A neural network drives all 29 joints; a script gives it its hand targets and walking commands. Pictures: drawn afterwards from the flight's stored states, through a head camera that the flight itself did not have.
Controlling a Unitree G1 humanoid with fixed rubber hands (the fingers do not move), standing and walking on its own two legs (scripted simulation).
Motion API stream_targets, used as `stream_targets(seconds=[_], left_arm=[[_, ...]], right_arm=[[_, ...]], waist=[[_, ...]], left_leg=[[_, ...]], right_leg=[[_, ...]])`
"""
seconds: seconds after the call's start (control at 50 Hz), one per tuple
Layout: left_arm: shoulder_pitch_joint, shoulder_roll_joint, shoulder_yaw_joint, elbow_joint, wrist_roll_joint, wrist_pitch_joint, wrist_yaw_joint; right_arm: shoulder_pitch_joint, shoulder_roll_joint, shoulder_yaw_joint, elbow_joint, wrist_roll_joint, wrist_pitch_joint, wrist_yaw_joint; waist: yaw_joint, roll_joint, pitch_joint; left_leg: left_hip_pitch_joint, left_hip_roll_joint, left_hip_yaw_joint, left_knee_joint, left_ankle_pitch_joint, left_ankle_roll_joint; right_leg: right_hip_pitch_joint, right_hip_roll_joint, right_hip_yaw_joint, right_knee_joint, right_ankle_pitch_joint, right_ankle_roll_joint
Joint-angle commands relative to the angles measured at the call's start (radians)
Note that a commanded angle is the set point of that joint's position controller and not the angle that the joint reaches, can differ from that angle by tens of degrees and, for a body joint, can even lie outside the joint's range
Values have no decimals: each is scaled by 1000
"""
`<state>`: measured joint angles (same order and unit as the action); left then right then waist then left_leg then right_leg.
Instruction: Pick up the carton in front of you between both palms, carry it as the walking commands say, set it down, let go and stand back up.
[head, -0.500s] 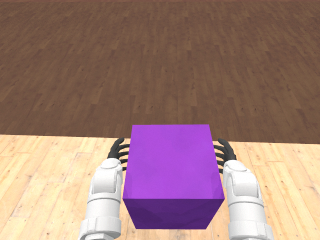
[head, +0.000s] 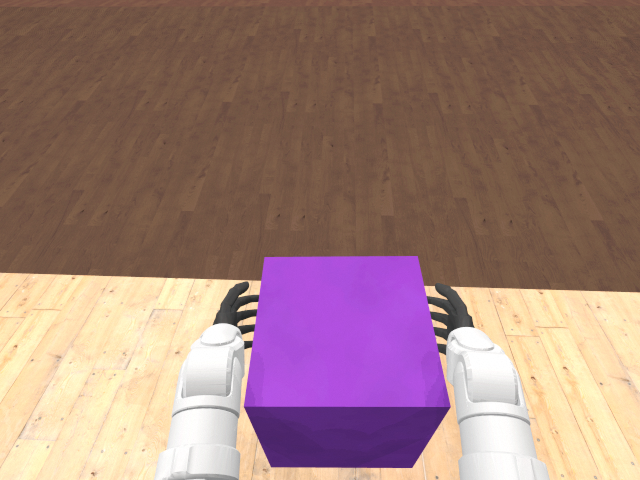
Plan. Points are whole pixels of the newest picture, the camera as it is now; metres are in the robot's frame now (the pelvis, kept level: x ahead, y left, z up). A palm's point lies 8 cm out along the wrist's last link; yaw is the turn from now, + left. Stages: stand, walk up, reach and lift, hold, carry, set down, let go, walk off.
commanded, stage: hold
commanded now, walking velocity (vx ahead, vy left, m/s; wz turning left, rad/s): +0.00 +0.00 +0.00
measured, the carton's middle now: (341, 366) +0.28 +0.00 -0.03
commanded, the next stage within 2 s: carry in 0.44 s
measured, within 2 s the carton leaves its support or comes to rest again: neither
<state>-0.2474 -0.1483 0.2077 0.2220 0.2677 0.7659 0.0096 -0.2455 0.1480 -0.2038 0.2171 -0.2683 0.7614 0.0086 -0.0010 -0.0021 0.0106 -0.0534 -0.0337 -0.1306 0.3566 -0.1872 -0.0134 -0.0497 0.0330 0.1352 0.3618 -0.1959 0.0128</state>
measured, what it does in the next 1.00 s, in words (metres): walks ahead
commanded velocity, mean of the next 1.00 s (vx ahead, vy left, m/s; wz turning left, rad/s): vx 0.30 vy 0.00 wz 0.00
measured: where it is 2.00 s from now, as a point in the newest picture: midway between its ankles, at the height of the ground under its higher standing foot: (337, 352)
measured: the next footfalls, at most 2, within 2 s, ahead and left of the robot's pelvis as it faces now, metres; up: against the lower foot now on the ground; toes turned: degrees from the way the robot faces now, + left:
right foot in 1.02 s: +0.26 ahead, -0.11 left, +0.00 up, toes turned -9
left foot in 1.44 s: +0.62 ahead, +0.09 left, +0.00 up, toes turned +11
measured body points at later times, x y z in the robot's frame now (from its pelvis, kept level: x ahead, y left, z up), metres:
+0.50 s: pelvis +0.00 +0.00 +0.00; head -0.04 +0.00 +0.44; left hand +0.30 +0.15 +0.04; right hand +0.30 -0.15 +0.04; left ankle +0.01 +0.13 -0.74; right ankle +0.01 -0.13 -0.74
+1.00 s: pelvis +0.17 -0.02 -0.01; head +0.16 -0.03 +0.44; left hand +0.43 +0.12 +0.07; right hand +0.41 -0.18 +0.06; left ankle +0.05 +0.11 -0.75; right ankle +0.19 -0.10 -0.74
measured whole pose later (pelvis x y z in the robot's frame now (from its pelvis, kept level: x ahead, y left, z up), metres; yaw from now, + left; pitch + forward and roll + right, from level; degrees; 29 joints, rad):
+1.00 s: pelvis +0.17 -0.02 -0.01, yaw -1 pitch +6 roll -1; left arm 0.03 -0.13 0.07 -0.48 0.02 1.14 0.13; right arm 0.04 0.13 -0.03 -0.50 -0.04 1.14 -0.14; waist -0.02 0.05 -0.15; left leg -0.12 0.09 0.11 0.43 -0.41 -0.04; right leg -0.43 -0.01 -0.17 0.59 -0.35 -0.01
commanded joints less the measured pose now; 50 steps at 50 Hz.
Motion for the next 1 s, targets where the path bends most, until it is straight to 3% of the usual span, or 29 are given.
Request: stream_targets(seconds=[0.0, 0.4, 0.42, 0.46, 0.48, 0.56, 0.62, 0.64, 0.66, 0.68, 0.7, 0.72, 0.74, 0.76, 0.78, 0.8, 0.82, 0.84, 0.86, 0.88, 0.9, 0.94, 0.96, 0.98], left_arm=[[-510, -928, -567, -68, -279, -40, -244], [-550, -938, -556, -38, -273, -42, -249], [-564, -930, -562, -60, -283, -39, -248], [-563, -925, -579, -87, -298, -33, -242], [-578, -931, -606, -123, -312, -29, -238], [-563, -940, -718, -272, -374, 12, -211], [-558, -927, -782, -389, -430, 74, -186], [-544, -918, -794, -424, -443, 98, -177], [-510, -904, -798, -447, -449, 123, -165], [-463, -883, -794, -463, -447, 146, -151], [-410, -862, -780, -479, -435, 167, -131], [-364, -846, -772, -510, -424, 188, -109], [-329, -831, -766, -549, -418, 211, -86], [-300, -826, -763, -581, -419, 235, -67], [-263, -815, -758, -609, -421, 257, -48], [-266, -807, -771, -665, -432, 279, -33], [-271, -799, -778, -709, -451, 304, -21], [-271, -782, -785, -744, -469, 326, -12], [-256, -776, -788, -769, -484, 338, -2], [-237, -783, -781, -787, -491, 346, 8], [-203, -794, -770, -798, -496, 352, 18], [-136, -799, -739, -826, -486, 353, 42], [-115, -787, -722, -831, -474, 351, 59], [-87, -768, -706, -839, -458, 349, 78]], right_arm=[[-499, 929, 558, -58, 270, -38, 230], [-539, 931, 546, -31, 261, -41, 235], [-553, 926, 556, -41, 269, -36, 233], [-551, 917, 569, -80, 285, -31, 225], [-561, 917, 589, -114, 301, -27, 219], [-531, 920, 687, -265, 358, 16, 185], [-512, 913, 748, -381, 392, 79, 154], [-499, 908, 766, -415, 399, 104, 142], [-479, 898, 782, -446, 405, 129, 130], [-455, 885, 792, -471, 408, 155, 118], [-439, 873, 803, -506, 417, 180, 107], [-425, 853, 807, -540, 431, 203, 96], [-391, 839, 809, -563, 444, 224, 84], [-347, 835, 806, -587, 453, 244, 70], [-310, 832, 800, -617, 458, 265, 54], [-259, 834, 792, -633, 459, 284, 35], [-205, 810, 767, -650, 446, 301, 12], [-154, 794, 741, -649, 421, 315, -12], [-128, 781, 722, -697, 414, 329, -32], [-139, 792, 724, -746, 423, 342, -48], [-144, 803, 729, -793, 435, 348, -62], [-139, 799, 739, -866, 450, 351, -83], [-151, 778, 743, -889, 456, 353, -93], [-137, 745, 742, -909, 463, 356, -104]], waist=[[0, 1, -248], [-1, 3, -236], [2, 8, -218], [4, 11, -225], [1, 11, -220], [-4, 68, -329], [-9, 99, -310], [-8, 82, -295], [1, 22, -290], [13, -97, -297], [21, -223, -286], [21, -250, -252], [21, -206, -253], [12, -157, -285], [11, -110, -329], [-3, -41, -366], [-27, 153, -359], [-32, 323, -335], [-37, 271, -282], [-42, 169, -268], [-39, 115, -275], [-26, 147, -298], [-6, 148, -315], [6, 113, -355]], left_leg=[[56, -70, 65, -41, 185, -7], [35, -66, 67, -40, 117, -6], [-91, 111, 35, 30, -40, 15], [-169, 102, -11, -16, -418, 29], [-190, 101, -9, -14, -499, 33], [-152, 158, -32, -18, -396, 62], [-181, 197, -63, -21, -473, 87], [-222, 191, -43, 11, -451, 83], [-288, 159, 21, 92, -386, 64], [-392, 110, 115, 242, -310, 38], [-524, 57, 216, 354, -255, 13], [-605, 54, 254, 307, -296, 8], [-560, 53, 267, 228, -280, 8], [-446, 45, 289, 132, -223, 9], [-247, 40, 302, 60, -142, 13], [-51, 88, 221, 0, -107, 40], [171, 220, 5, -3, 37, 114], [339, 374, -203, -1, 364, 207], [384, 427, -245, -8, 496, 261], [395, 433, -221, -4, 470, 266], [377, 418, -165, -5, 407, 232], [227, 354, -8, -27, 310, 145], [96, 298, 113, 10, 268, 101], [-49, 244, 222, 94, 241, 62]], right_leg=[[43, 67, -65, -44, 198, 9], [26, 65, -71, -44, 128, 5], [-114, -111, -28, 23, -32, -11], [-184, -93, 3, -15, -403, -25], [-218, -84, -7, -7, -471, -27], [-226, -64, -114, 136, -255, -28], [-267, -64, -144, 136, -299, -33], [-241, -82, -131, 104, -297, -38], [-179, -129, -75, 51, -297, -54], [-84, -216, 49, -17, -308, -90], [27, -295, 179, -61, -200, -136], [79, -332, 228, -49, -35, -179], [75, -329, 195, -17, 109, -187], [40, -302, 115, 32, 171, -167], [-64, -261, 9, 93, 128, -128], [-186, -184, -132, 217, 136, -74], [-453, -108, -251, 462, 138, -22], [-722, -53, -310, 584, -168, 7], [-846, -57, -260, 583, -396, -3], [-872, -82, -233, 517, -446, -9], [-833, -98, -223, 412, -416, -18], [-598, -62, -280, 224, -182, -25], [-393, -23, -331, 117, -70, -29], [-132, 21, -392, 38, 45, -26]])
